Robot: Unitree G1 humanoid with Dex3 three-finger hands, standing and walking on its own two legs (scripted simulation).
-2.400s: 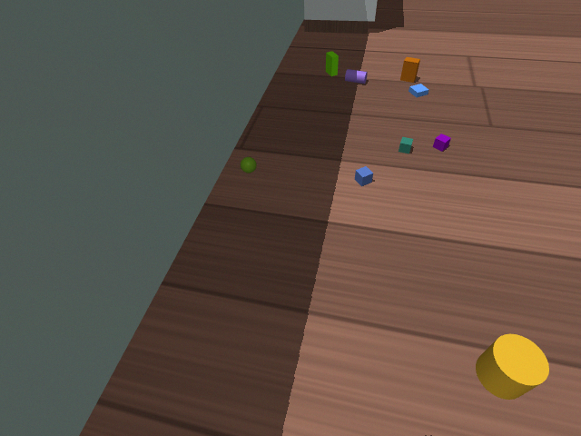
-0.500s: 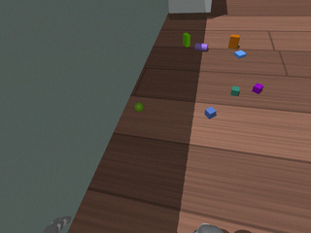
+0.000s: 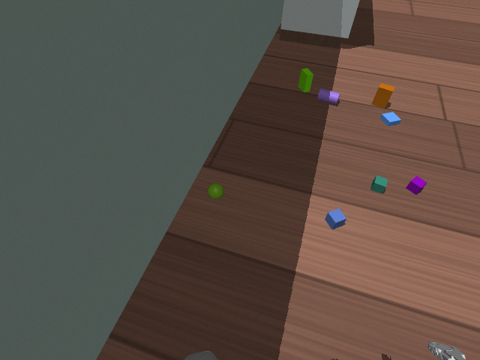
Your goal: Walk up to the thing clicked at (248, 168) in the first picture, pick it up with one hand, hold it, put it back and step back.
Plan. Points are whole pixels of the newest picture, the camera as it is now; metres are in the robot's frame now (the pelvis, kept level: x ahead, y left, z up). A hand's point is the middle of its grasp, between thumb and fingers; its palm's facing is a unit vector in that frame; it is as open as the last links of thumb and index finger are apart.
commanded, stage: walk up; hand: left
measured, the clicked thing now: (215, 191) +0.97 +0.18 -0.71
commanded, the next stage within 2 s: none
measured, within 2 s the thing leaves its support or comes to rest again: neither
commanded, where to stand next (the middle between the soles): +0.61 -0.05 m, yaw +0 degrees
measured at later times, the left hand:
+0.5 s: hand (161, 260) +0.32 +0.21 -0.10, palm faces -0.03 -0.92 -0.40, open 7.3 cm
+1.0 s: hand (158, 224) +0.42 +0.24 -0.14, palm faces -0.04 -0.94 -0.33, open 7.3 cm
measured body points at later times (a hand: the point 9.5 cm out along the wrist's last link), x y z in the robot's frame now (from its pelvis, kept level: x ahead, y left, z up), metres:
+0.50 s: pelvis +0.21 -0.06 +0.01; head +0.23 -0.09 +0.45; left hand +0.32 +0.25 -0.08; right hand +0.25 -0.38 -0.13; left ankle +0.16 +0.08 -0.65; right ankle +0.27 -0.16 -0.72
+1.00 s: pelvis +0.38 -0.03 +0.01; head +0.40 -0.01 +0.46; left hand +0.43 +0.29 -0.12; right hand +0.46 -0.35 -0.08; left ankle +0.41 +0.08 -0.72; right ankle +0.42 -0.18 -0.67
